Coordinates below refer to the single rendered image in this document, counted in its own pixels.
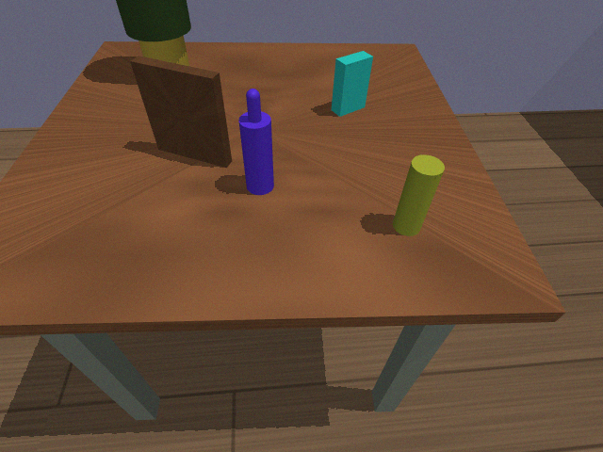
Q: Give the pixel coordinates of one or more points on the table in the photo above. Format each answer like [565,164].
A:
[102,232]

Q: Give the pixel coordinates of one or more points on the potted plant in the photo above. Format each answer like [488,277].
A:
[159,26]

